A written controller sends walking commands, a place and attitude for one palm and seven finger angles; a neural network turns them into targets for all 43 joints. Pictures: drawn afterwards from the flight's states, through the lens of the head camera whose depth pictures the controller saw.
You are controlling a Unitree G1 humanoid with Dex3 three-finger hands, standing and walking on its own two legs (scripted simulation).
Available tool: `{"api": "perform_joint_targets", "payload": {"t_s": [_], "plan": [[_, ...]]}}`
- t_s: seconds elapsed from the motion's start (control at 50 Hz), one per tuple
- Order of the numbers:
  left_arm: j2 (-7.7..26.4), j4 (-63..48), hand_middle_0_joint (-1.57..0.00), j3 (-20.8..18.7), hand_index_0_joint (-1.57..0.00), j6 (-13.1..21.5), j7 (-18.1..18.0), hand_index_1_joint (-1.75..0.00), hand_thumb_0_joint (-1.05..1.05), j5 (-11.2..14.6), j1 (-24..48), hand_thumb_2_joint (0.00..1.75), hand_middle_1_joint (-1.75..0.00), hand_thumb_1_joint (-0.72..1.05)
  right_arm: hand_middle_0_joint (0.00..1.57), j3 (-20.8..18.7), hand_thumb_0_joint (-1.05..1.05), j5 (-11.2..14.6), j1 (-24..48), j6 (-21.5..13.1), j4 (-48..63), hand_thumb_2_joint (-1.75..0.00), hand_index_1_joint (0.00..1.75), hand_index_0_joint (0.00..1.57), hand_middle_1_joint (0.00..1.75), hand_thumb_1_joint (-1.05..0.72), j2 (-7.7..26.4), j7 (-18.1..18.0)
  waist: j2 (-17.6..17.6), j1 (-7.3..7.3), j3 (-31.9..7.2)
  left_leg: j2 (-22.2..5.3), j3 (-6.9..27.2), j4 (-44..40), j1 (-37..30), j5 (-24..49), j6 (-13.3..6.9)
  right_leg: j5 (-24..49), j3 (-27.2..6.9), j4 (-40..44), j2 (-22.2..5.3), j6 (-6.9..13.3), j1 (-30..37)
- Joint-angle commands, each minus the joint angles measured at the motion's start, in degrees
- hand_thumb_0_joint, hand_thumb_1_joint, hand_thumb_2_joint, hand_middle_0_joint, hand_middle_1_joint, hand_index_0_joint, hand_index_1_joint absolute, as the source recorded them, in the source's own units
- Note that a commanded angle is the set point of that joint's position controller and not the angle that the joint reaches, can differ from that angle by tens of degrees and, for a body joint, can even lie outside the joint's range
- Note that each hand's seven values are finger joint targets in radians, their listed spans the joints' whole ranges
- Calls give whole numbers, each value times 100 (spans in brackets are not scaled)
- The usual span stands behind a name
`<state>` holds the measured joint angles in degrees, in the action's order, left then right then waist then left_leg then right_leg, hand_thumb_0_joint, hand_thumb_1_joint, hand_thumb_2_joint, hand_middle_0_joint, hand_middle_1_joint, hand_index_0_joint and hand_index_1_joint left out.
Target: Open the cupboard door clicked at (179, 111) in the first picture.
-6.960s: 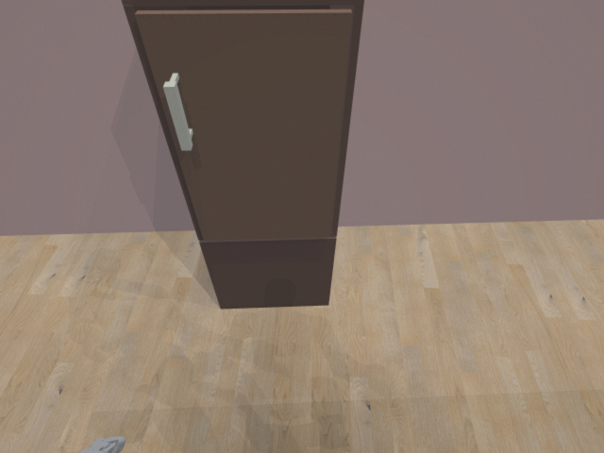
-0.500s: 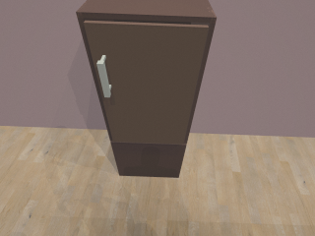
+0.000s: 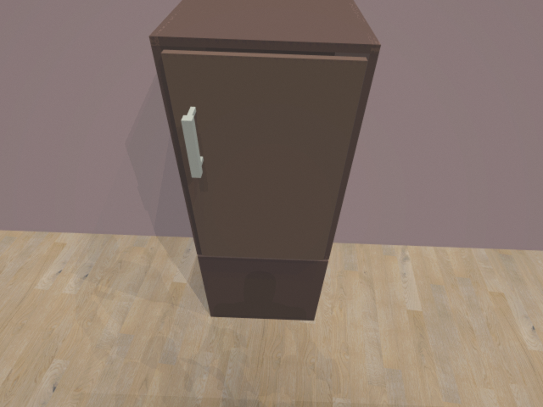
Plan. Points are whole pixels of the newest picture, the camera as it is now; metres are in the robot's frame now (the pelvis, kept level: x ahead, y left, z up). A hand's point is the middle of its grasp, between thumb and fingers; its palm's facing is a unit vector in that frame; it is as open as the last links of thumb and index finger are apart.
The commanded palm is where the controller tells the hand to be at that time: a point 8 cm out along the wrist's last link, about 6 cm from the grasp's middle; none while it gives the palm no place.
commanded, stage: look again from close up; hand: left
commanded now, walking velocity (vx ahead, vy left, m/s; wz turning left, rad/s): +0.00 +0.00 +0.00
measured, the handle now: (194, 142) +0.59 +0.20 +0.09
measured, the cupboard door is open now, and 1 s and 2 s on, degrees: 0 0 0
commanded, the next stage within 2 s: shuffle to correct the standing spot in 0.18 s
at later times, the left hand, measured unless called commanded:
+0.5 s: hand out of the picture -0.04 +0.20 -0.17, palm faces +0.01 -0.98 -0.20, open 7.3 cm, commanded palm none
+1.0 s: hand out of the picture +0.02 +0.14 -0.18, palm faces +0.01 -0.99 -0.14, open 7.3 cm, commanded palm none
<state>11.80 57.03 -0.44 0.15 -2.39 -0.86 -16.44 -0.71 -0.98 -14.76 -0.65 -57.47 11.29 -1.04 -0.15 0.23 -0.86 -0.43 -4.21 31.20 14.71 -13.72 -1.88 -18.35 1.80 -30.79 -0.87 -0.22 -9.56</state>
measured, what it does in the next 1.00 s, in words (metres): stands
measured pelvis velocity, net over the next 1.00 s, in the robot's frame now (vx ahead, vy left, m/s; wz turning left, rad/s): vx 0.04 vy -0.01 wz -0.05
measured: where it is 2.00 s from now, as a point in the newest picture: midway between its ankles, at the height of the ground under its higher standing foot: outside the picture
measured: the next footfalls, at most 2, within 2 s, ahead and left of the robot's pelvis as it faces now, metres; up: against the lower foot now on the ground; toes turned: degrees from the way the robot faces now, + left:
none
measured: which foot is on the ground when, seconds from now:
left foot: down 0.00-1.00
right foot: down 0.00-1.00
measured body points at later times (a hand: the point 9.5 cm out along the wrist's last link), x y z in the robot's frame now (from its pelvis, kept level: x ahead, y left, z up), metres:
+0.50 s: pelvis -0.02 +0.02 +0.01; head -0.03 +0.03 +0.46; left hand -0.04 +0.25 -0.15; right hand +0.00 -0.23 -0.14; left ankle +0.04 +0.10 -0.73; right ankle -0.02 -0.12 -0.73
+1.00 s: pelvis +0.04 -0.01 +0.00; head +0.04 -0.01 +0.45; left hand +0.02 +0.19 -0.16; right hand +0.01 -0.21 -0.16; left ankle +0.04 +0.09 -0.73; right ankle +0.05 -0.13 -0.72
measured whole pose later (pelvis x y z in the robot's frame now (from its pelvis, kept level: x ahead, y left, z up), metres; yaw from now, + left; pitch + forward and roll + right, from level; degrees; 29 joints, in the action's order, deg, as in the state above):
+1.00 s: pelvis +0.04 -0.01 +0.00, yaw -3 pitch -2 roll +1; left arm 5.7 62.0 -1.3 -0.5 -1.5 -1.3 -21.4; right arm -0.5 -1.0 -20.2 -2.3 -63.0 5.6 -2.2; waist 1.2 0.8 1.1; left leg -1.4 -8.2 29.0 10.6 -16.3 -1.6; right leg -20.0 4.0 -39.9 -3.2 0.0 -17.8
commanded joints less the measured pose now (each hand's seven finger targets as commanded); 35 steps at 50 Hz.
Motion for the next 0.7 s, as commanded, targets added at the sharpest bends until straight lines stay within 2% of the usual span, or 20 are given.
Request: {"api": "perform_joint_targets", "payload": {"t_s": [0.0,0.04,0.1,0.14,0.2,0.26,0.3,0.34,0.38,0.42,0.48,0.5,0.54,0.58,0.62,0.66,0.68], "plan": [[695,-277,-20,-90,-20,80,-15,-30,0,-15,-224,90,-30,90,20,-162,0,-11,-2,-68,273,-90,30,20,30,-90,790,-15,-63,-14,527,-591,718,-846,-16,482,-77,775,-489,727,-427,210,-501],[762,-295,-20,-101,-20,87,-4,-30,0,-26,-175,90,-30,90,20,-174,0,-7,98,-85,275,-90,30,20,30,-90,861,-1,-127,-36,476,-609,771,-970,-59,349,-85,737,-493,790,-434,188,-447],[795,-289,-20,-92,-20,98,14,-30,0,-29,-109,90,-30,90,20,-185,0,-6,170,-81,273,-90,30,20,30,-90,925,18,45,-4,392,-605,783,-1078,-143,136,-66,662,-506,875,-458,174,-451],[822,-276,-20,-94,-20,99,16,-30,0,-37,-95,90,-30,90,20,-194,0,1,227,-93,248,-90,30,20,30,-90,963,26,-39,-17,329,-623,813,-1164,-187,84,-67,677,-501,906,-463,156,-392],[834,-213,-20,-85,-20,93,30,-30,0,-46,-101,90,-30,90,20,-210,0,4,280,-79,199,-90,30,20,30,-90,1019,42,-23,-16,421,-649,887,-1370,-110,-375,-56,506,-486,979,-465,135,-436],[825,-137,-20,-80,-20,97,32,-30,0,-47,-158,90,-30,90,20,-207,0,12,281,-82,135,-90,30,20,30,-90,1030,47,-67,-25,323,-661,908,-1443,-148,-399,-54,573,-473,1006,-476,130,-350],[450,41,-20,7,-20,51,33,-30,0,-43,-397,90,-30,90,20,-131,0,-2,101,-24,-18,-90,30,20,30,-90,717,59,-86,9,269,-685,930,-1569,-180,-1044,-7,81,-373,1028,-419,61,-377],[415,98,-20,-9,-20,-13,54,-30,0,-81,-533,90,-30,90,20,-171,0,-16,6,52,-66,-90,30,20,30,-90,806,55,-230,-1,429,-810,1104,-1820,17,-2024,-69,-547,-172,811,-268,43,-493],[372,143,-20,-41,-20,-57,93,-30,0,-114,-711,90,-30,90,20,-231,0,-32,4,97,-70,-90,30,20,30,-90,934,46,-446,-43,646,-993,1347,-2091,355,-2733,-167,-703,25,521,-118,47,-530],[327,189,-20,-50,-20,-67,132,-30,0,-123,-881,90,-30,90,20,-266,0,-28,-3,104,-72,-90,30,20,30,-90,985,31,-425,-100,695,-1099,1416,-2091,433,-2760,-264,-509,114,365,-71,88,-491],[176,272,-20,-66,-20,-52,169,-30,0,-94,-1037,90,-30,90,20,-285,0,-25,-138,71,-151,-90,30,20,30,-90,911,-7,-456,-81,646,-1118,1286,-1956,274,-2429,-295,-263,117,399,-88,157,-500],[170,270,-20,-78,-20,-45,173,-30,0,-94,-1055,90,-30,90,20,-287,0,-24,-204,66,-167,-90,30,20,30,-90,880,-13,-357,-67,665,-1105,1242,-1884,324,-2397,-290,-269,105,439,-87,175,-448],[153,285,-20,-100,-20,-20,171,-30,0,-95,-1123,90,-30,90,20,-292,0,-22,-263,50,-189,-90,30,20,30,-90,803,-19,-283,-79,707,-1023,1132,-1736,398,-2351,-267,-451,-11,580,-143,218,-434],[172,337,-20,-127,-20,-6,161,-30,0,-99,-1272,90,-30,90,20,-287,0,-20,-250,55,-185,-90,30,20,30,-90,671,-17,-63,-113,840,-801,907,-1407,590,-2321,-195,-964,-333,890,-277,299,-518],[280,379,-20,-164,-20,17,131,-30,0,-80,-1387,90,-30,90,20,-244,0,-8,-264,56,-159,-90,30,20,30,-90,421,1,484,-125,973,-451,503,-643,812,-1916,-100,-1595,-984,1399,-582,477,-607],[380,444,-20,-216,-20,60,80,-30,0,-39,-1481,90,-30,90,20,-174,0,4,-280,7,-147,-90,30,20,30,-90,123,23,1098,-107,954,-122,-71,422,995,-1083,-14,-1952,-1668,1857,-1083,751,-465],[396,462,-20,-238,-20,89,60,-30,0,-22,-1498,90,-30,90,20,-171,0,-1,-284,-13,-141,-90,30,20,30,-90,47,36,1093,-92,910,-124,-130,756,1039,-898,-18,-1960,-1834,1961,-1250,866,-463]]}}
